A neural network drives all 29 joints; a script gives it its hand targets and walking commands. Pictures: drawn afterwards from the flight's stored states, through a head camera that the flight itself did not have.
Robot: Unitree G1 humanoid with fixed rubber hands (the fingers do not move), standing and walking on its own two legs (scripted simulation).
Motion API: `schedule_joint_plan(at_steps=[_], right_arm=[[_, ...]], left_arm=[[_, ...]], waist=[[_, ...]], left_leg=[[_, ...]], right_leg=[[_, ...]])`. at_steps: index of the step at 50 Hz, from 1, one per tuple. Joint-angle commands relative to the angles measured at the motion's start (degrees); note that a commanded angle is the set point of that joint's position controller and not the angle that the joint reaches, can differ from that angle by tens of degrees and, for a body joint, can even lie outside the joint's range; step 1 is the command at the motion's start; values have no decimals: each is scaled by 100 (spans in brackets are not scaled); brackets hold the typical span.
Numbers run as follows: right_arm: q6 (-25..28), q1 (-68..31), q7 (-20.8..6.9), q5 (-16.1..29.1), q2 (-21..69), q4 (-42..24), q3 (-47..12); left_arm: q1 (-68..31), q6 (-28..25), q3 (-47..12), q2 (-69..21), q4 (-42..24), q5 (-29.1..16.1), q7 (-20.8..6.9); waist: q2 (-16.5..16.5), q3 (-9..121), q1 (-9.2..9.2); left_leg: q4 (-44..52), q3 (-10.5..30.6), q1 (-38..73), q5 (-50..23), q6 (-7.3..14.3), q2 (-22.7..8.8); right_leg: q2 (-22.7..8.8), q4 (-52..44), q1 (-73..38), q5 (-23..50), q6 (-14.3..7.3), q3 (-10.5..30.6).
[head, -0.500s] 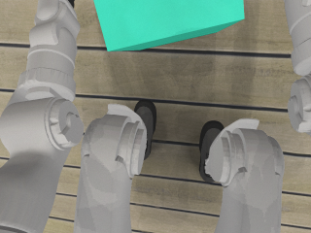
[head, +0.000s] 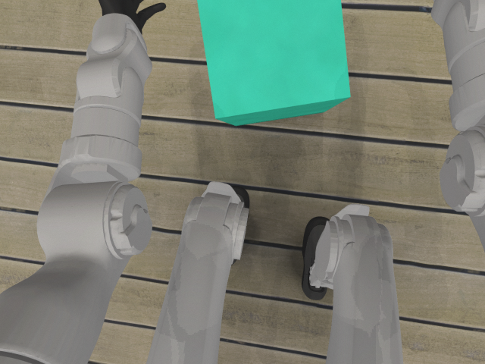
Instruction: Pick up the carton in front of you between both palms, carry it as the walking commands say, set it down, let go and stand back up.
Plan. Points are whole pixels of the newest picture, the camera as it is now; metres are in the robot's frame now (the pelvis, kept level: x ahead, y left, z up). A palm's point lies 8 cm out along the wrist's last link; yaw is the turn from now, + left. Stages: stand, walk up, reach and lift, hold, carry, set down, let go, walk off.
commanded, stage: set down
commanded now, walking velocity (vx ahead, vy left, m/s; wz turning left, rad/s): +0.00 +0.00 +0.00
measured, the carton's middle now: (273, 62) +0.54 +0.06 -0.33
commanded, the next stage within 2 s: let go in 0.54 s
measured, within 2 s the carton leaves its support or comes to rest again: neither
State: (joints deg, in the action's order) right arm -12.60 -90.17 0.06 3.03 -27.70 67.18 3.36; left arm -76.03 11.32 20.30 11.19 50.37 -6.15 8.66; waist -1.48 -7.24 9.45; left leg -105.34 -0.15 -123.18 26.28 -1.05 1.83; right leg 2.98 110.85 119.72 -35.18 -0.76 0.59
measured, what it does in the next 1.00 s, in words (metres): rises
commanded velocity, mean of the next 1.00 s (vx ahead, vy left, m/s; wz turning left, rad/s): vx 0.00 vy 0.00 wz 0.00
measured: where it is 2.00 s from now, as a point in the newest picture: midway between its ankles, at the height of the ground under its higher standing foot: (271, 255)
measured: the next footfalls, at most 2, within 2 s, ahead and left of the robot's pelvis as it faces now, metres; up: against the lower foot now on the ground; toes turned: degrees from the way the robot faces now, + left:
none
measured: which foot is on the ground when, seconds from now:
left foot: down 0.00-1.00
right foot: down 0.00-1.00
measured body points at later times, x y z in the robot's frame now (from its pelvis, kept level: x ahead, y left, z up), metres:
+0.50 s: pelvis +0.02 +0.00 +0.14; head +0.35 +0.01 +0.45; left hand +0.53 +0.25 +0.04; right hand +0.63 -0.14 +0.04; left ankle +0.13 +0.12 -0.42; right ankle +0.08 -0.11 -0.42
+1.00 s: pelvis +0.07 +0.02 +0.26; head +0.31 +0.01 +0.64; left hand +0.43 +0.25 +0.15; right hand +0.48 -0.17 +0.14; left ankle +0.13 +0.12 -0.42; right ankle +0.08 -0.11 -0.42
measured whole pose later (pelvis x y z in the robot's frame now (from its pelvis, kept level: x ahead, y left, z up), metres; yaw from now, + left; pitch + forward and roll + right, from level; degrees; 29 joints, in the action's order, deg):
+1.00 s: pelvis +0.07 +0.02 +0.26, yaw -3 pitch +33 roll -1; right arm -8.4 -34.0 4.7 -6.6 -8.7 36.4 12.6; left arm -26.7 6.9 12.0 10.5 32.7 3.3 -5.9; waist 0.4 1.7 5.8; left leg -46.6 0.6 -65.3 14.1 1.3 1.2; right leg 3.3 47.6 61.7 -18.7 1.1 4.3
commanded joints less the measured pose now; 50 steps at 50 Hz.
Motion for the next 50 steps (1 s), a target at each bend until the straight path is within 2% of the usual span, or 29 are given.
schedule_joint_plan(at_steps=[1,5,9,12,16,21,26,28,33,38,41,44,47,50], right_arm=[[13,-1631,-3,-8,-503,-1071,-9],[-199,-1642,22,30,-444,-1631,-73],[-348,-1443,1,-19,-384,-1841,13],[-378,-1174,-56,-149,-382,-1728,197],[-302,-802,-184,-356,-392,-1436,480],[-131,-619,-334,-498,-378,-1301,682],[-54,-562,-430,-602,-281,-1282,740],[-33,-379,-444,-696,-161,-1276,811],[42,780,-229,-1054,282,-1682,1158],[170,2379,261,-1207,1062,-2734,1325],[287,3131,491,-1120,1329,-3426,1200],[420,3744,551,-1008,1393,-3846,1042],[549,4521,497,-946,1417,-3857,916],[719,5393,391,-935,1420,-3680,878]], left_arm=[[-961,-32,267,897,-1008,101,9],[-792,130,253,1016,-1500,-2,-36],[-547,263,176,939,-1664,-105,-138],[-349,312,166,810,-1588,-76,-201],[-166,287,190,598,-1466,82,-250],[-85,182,279,450,-1555,323,-267],[77,126,393,366,-1650,500,-293],[262,99,424,301,-1629,593,-344],[1233,-11,335,238,-1743,854,-671],[2609,-196,47,391,-2173,1141,-1128],[3200,-329,-231,582,-2455,1173,-1331],[3782,-440,-533,579,-2485,1061,-1440],[4534,-548,-792,468,-2314,921,-1476],[5286,-692,-936,395,-2252,838,-1458]], waist=[[-892,6984,448],[-1239,7714,463],[-1352,7841,381],[-1238,7524,301],[-902,6992,213],[-553,6849,218],[-610,6813,268],[-667,6745,233],[-653,7124,30],[-472,7086,-109],[-281,6647,-104],[-131,5958,-167],[-24,5187,-239],[87,4666,-293]], left_leg=[[995,-513,4252,-2249,-165,190],[1407,-623,4177,-2508,-122,233],[1848,-641,4191,-2626,-118,244],[2220,-581,4408,-2683,-142,234],[2726,-468,5050,-2776,-208,201],[3307,-371,6014,-2997,-257,162],[3876,-348,6419,-3045,-234,142],[4087,-351,6473,-3025,-217,142],[4514,-375,7092,-3493,-144,151],[4965,-320,7904,-3870,-51,153],[5269,-221,8508,-3825,15,116],[5601,-55,9254,-3608,57,40],[5923,102,9803,-3398,48,-51],[6171,242,10281,-3514,14,-114]], right_leg=[[194,-1501,-3224,1663,36,-88],[244,-1858,-4412,2369,82,-39],[245,-2254,-5040,2760,116,4],[252,-2639,-4942,2700,132,-12],[270,-3207,-4479,2430,125,-58],[282,-3872,-4345,2362,112,-55],[268,-4420,-4913,2520,134,-22],[257,-4622,-5180,2614,157,-10],[267,-5125,-6016,3378,235,-8],[266,-5687,-6899,4014,288,35],[241,-6095,-7122,3766,297,53],[206,-6510,-6937,3108,294,0],[164,-6841,-6784,2537,260,-39],[134,-7056,-6839,2371,219,-36]])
